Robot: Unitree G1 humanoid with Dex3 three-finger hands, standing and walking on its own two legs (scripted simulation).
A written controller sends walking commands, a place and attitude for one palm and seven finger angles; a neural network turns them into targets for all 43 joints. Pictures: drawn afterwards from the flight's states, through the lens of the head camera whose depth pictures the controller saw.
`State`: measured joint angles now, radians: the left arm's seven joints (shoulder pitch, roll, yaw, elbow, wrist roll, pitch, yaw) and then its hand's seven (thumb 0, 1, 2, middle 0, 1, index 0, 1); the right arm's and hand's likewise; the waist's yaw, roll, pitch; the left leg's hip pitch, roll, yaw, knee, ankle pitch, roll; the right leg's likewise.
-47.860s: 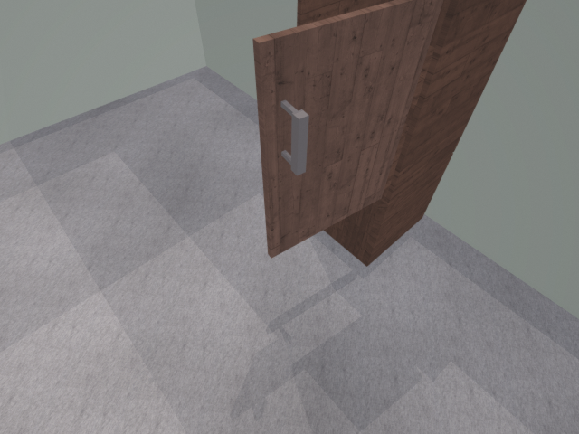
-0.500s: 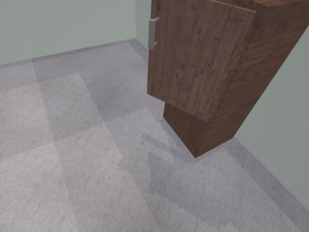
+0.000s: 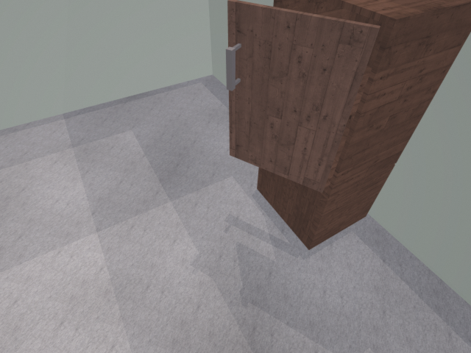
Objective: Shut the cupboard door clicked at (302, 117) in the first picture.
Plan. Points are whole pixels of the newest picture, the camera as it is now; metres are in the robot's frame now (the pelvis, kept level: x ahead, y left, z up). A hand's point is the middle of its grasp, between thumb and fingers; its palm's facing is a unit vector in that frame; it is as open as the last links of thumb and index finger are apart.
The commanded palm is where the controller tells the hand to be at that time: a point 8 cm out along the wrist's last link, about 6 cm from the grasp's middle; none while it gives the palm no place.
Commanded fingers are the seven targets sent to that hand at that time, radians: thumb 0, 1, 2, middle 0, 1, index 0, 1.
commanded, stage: let the arm hang, fingers relaxed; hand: left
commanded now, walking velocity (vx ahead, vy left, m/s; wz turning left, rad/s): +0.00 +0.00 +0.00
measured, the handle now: (234, 67) +0.91 +0.05 +0.07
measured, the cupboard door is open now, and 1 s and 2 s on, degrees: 29 29 29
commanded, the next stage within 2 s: look to check the result in 0.28 s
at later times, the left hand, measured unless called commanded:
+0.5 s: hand out of the picture -0.01 +0.17 -0.17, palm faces +0.02 -0.98 -0.19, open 7.4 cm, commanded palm none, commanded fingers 0.00 0.90 0.90 -0.20 -0.30 -0.20 -0.30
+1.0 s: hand out of the picture +0.06 +0.19 -0.17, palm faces -0.01 -0.97 -0.24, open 7.4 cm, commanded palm none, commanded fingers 0.00 0.90 0.90 -0.20 -0.30 -0.20 -0.30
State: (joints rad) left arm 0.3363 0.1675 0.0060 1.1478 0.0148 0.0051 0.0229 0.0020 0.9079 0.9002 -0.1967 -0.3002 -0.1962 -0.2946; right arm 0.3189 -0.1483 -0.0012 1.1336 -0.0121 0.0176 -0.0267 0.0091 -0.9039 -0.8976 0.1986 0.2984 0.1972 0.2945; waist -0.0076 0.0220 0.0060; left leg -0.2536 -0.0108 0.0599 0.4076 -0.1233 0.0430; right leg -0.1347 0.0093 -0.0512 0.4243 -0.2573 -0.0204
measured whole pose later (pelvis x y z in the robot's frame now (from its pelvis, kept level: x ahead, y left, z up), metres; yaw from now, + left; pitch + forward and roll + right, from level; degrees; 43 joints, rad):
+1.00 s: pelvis +0.03 -0.01 +0.00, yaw -1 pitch -2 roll +0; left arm 0.22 0.22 0.01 1.14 0.01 -0.02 0.02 0.00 0.90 0.90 -0.20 -0.30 -0.20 -0.29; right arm 0.20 -0.23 0.00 1.13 -0.01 0.00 -0.02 0.01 -0.90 -0.90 0.20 0.30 0.20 0.29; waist -0.01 0.00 0.03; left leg -0.19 -0.01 0.07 0.36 -0.15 0.03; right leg -0.06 0.02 -0.04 0.34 -0.26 -0.03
